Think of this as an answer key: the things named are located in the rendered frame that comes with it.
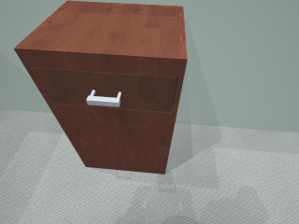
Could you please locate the cabinet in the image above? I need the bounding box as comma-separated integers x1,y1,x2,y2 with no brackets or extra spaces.
14,0,188,175

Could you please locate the handle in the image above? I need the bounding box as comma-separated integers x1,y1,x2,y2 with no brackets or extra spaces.
86,90,121,107

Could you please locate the drawer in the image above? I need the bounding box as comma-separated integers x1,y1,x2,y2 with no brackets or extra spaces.
32,67,177,112

